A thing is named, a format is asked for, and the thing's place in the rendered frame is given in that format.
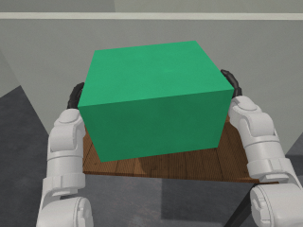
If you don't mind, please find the right robot forearm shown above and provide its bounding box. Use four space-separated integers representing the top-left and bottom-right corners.
228 96 303 192

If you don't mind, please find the robot left hand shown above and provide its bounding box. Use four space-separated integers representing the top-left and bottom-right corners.
66 82 84 110

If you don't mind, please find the left robot upper arm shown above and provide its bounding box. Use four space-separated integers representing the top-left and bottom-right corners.
38 197 94 227

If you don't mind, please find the table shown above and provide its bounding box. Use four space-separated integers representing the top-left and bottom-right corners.
82 112 279 227

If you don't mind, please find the carton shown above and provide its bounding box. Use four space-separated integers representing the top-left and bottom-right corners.
78 41 235 163

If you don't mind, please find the robot right hand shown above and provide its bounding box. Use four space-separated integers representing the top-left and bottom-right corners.
221 69 242 99

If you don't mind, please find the right robot upper arm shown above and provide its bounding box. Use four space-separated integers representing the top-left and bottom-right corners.
250 183 303 227

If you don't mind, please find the left robot forearm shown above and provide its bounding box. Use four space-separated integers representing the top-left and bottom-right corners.
36 109 86 227

